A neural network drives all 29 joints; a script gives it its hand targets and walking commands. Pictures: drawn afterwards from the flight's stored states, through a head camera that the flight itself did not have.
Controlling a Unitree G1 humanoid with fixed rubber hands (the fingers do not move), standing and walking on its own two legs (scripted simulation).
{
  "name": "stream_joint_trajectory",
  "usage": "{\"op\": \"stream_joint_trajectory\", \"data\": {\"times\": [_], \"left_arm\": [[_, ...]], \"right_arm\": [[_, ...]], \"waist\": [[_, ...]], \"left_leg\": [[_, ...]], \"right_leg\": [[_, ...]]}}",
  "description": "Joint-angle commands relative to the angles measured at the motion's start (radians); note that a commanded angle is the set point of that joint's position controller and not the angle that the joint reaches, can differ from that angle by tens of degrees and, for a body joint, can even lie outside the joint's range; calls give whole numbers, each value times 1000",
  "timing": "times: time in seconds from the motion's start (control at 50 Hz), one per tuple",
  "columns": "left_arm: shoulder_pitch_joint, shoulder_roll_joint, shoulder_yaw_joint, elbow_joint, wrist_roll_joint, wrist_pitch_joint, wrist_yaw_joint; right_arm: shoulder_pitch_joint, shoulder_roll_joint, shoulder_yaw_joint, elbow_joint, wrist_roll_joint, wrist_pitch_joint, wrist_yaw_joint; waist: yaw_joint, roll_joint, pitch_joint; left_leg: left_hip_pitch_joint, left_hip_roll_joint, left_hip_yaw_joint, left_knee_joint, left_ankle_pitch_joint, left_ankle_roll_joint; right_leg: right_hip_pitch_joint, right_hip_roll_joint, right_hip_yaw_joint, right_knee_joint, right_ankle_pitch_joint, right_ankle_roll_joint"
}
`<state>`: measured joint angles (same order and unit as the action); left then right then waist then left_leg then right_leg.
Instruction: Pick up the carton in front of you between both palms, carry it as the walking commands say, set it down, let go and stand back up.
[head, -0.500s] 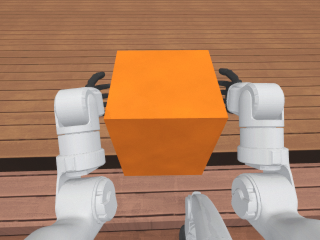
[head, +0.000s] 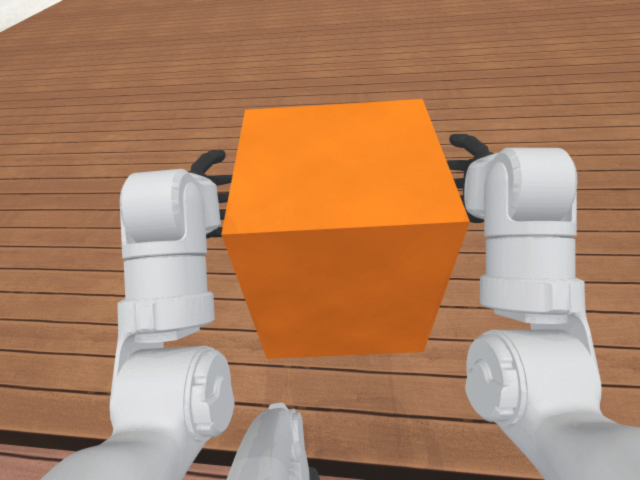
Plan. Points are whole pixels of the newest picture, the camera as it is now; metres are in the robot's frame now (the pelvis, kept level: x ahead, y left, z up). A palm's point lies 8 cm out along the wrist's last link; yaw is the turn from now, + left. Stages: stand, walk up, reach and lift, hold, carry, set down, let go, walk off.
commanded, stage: carry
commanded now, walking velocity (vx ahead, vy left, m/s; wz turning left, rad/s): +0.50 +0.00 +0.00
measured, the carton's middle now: (339, 237) +0.39 +0.01 +0.13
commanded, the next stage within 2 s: none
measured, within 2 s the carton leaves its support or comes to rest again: neither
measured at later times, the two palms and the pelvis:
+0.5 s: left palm out of the picture +0.70 +0.13 +0.33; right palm out of the picture +0.71 -0.17 +0.35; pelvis +0.33 -0.04 +0.14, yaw +0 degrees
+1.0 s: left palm out of the picture +0.98 +0.11 +0.45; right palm out of the picture +0.99 -0.19 +0.45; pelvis +0.62 -0.03 +0.25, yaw +0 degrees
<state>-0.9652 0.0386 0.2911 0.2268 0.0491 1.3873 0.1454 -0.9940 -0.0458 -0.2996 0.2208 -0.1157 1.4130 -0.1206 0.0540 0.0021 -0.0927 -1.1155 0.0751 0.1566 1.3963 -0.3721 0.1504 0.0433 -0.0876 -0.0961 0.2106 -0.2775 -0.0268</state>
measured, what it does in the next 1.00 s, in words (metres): climbs: right foot 0.14 m higher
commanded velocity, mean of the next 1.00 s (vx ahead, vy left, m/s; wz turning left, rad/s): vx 0.50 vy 0.00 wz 0.00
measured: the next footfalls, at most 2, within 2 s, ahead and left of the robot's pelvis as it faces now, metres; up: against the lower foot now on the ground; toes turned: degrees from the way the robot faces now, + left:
right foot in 0.48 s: +0.55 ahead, -0.14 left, +0.27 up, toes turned -6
left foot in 1.04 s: +0.81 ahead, +0.07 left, +0.27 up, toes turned +6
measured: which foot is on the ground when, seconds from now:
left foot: down 0.00-0.50, up 0.52-1.00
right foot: down 0.00-0.06, up 0.08-0.46, down 0.48-1.00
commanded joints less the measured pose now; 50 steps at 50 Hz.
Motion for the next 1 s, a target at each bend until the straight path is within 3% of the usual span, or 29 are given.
{"op": "stream_joint_trajectory", "data": {"times": [0.0, 0.02, 0.04, 0.06, 0.08, 0.1, 0.12, 0.16, 0.18, 0.2, 0.22, 0.28, 0.32, 0.36, 0.38, 0.42, 0.44, 0.46, 0.48, 0.5, 0.52, 0.54, 0.56, 0.6, 0.66, 0.68, 0.76, 0.92, 0.98], "left_arm": [[-759, -1063, -435, -24, -415, 9, -281], [-763, -1066, -419, -23, -393, 2, -276], [-749, -1047, -401, -43, -354, -9, -269], [-681, -1048, -380, -11, -331, -13, -268], [-629, -1028, -359, 19, -298, -25, -260], [-660, -1042, -358, -18, -289, -31, -257], [-712, -1045, -365, -64, -285, -35, -250], [-735, -1009, -383, -132, -275, -50, -226], [-737, -990, -397, -152, -269, -55, -214], [-718, -976, -412, -164, -263, -58, -205], [-705, -971, -431, -177, -260, -58, -198], [-658, -963, -477, -157, -260, -38, -187], [-636, -951, -504, -124, -260, -26, -185], [-648, -952, -511, -97, -271, -18, -186], [-656, -970, -521, -77, -291, -13, -186], [-668, -1026, -532, -37, -340, -8, -193], [-635, -1045, -535, -33, -357, -5, -195], [-671, -1080, -548, -58, -379, -12, -200], [-686, -1111, -554, -56, -408, -19, -213], [-721, -1121, -579, -71, -436, -37, -228], [-746, -1186, -589, -66, -483, -46, -246], [-806, -1214, -605, -128, -518, -64, -258], [-874, -1239, -623, -195, -549, -74, -269], [-953, -1275, -652, -276, -598, -84, -280], [-902, -1248, -649, -299, -584, -78, -272], [-874, -1227, -642, -301, -570, -72, -267], [-752, -1143, -604, -213, -498, -40, -254], [-623, -1050, -479, 5, -382, -28, -252], [-613, -1055, -452, 32, -366, -48, -252]], "right_arm": [[-707, 1100, 510, 37, 443, -18, 170], [-732, 1141, 527, 26, 475, -29, 178], [-725, 1192, 537, 2, 529, -44, 193], [-710, 1224, 562, -12, 558, -65, 202], [-742, 1239, 566, -48, 572, -82, 212], [-821, 1254, 589, -134, 595, -100, 218], [-893, 1278, 604, -211, 622, -110, 223], [-969, 1314, 646, -293, 677, -116, 236], [-956, 1308, 658, -295, 686, -117, 241], [-936, 1296, 666, -291, 685, -115, 243], [-915, 1278, 661, -295, 682, -110, 244], [-789, 1187, 623, -237, 625, -84, 239], [-746, 1152, 605, -195, 593, -68, 242], [-717, 1126, 570, -143, 564, -54, 249], [-717, 1116, 553, -122, 548, -46, 252], [-673, 1091, 518, -66, 509, -30, 254], [-639, 1077, 507, -61, 482, -26, 251], [-630, 1076, 482, -38, 453, -29, 249], [-609, 1060, 465, -12, 422, -35, 247], [-546, 1068, 446, 5, 381, -46, 242], [-562, 1002, 417, 2, 342, -57, 229], [-574, 1023, 423, -21, 336, -63, 223], [-612, 1030, 427, -62, 328, -71, 216], [-652, 1024, 438, -127, 332, -78, 199], [-649, 1004, 483, -174, 348, -79, 182], [-625, 1002, 499, -173, 355, -76, 180], [-569, 995, 535, -137, 373, -50, 180], [-615, 1087, 523, 44, 453, -36, 218], [-604, 1126, 492, 102, 467, -57, 227]], "waist": [[-166, -265, -447], [-241, -175, -591], [-277, -137, -583], [-170, 214, -642], [-207, 150, -787], [-196, 105, -720], [-179, 38, -594], [-119, 13, -437], [-115, 7, -418], [-112, -9, -395], [-138, 1, -385], [-201, 41, -338], [-163, 35, -266], [-122, 94, -242], [-103, 133, -249], [-32, 272, -359], [43, 325, -436], [139, 300, -513], [149, 214, -560], [40, -258, -652], [36, -215, -719], [24, -151, -660], [4, -70, -570], [-17, -62, -473], [3, 0, -438], [4, 7, -451], [7, -56, -435], [26, -165, -272], [-42, -157, -305]], "left_leg": [[670, -193, 198, -346, 104, 13], [950, -176, 108, -618, 384, -4], [1103, -124, -73, -879, 489, 3], [1435, 254, -661, -791, 1386, 227], [1491, 265, -821, -798, 1406, 316], [1436, 241, -799, -802, 939, 283], [1331, 213, -758, -836, 503, 193], [1176, 193, -612, -906, 194, 102], [1152, 208, -585, -954, 152, 93], [1160, 211, -537, -983, 163, 103], [1201, 222, -504, -1001, 338, 139], [1452, 281, -515, -1029, 342, 139], [1382, 208, -395, -1118, 224, 70], [1084, 121, -203, -1310, 303, 59], [923, 95, -87, -1324, 577, 45], [1016, 96, -8, -1120, 1333, 15], [1105, 109, 2, -926, 1522, -17], [1140, 97, 36, -651, 1543, -52], [961, 39, -42, -389, 1125, -81], [567, -179, -117, 67, 149, -166], [561, -165, -349, 352, 131, -120], [486, -150, -338, 422, 137, -100], [411, -111, -306, 407, 118, -84], [330, -62, -277, 347, 79, -47], [277, -42, -234, 131, -123, -44], [278, -22, -212, 50, -65, -43], [212, 31, -176, -179, 174, -70], [414, -52, -7, -751, 276, -106], [700, -119, 57, -954, 333, -89]], "right_leg": [[-29, -71, -73, 335, 1688, -126], [-43, -27, -85, 687, 1620, -57], [-212, 42, -16, 976, 1017, -16], [-665, 210, 90, 1468, -17, 54], [-774, 247, 307, 1755, -6, 20], [-896, 196, 304, 1809, -9, -20], [-978, 141, 274, 1757, -17, -49], [-1002, 67, 236, 1642, -1, -77], [-999, 56, 220, 1606, -16, -84], [-1028, 54, 154, 1541, -76, -86], [-1091, 64, 85, 1655, -73, -98], [-1516, 19, 136, 1876, -302, -119], [-1498, -17, 72, 1638, -284, -107], [-1064, -23, -53, 1193, -161, -107], [-814, 9, -130, 1072, -46, -115], [-574, 128, -194, 919, 39, -126], [-478, 174, -212, 814, 37, -116], [-322, 209, -188, 606, 60, -100], [-105, 162, 23, 478, 29, -105], [113, -212, 766, 259, 231, -293], [86, -208, 849, 252, 306, -328], [29, -180, 765, 303, 268, -320], [-37, -171, 684, 321, 209, -271], [-122, -141, 560, 304, 24, -221], [-103, -171, 484, 246, 0, -232], [-79, -172, 443, 242, 94, -237], [-8, -179, 332, 213, 243, -250], [7, -90, 118, 175, 441, -138], [-15, -68, 20, 359, 738, -60]]}}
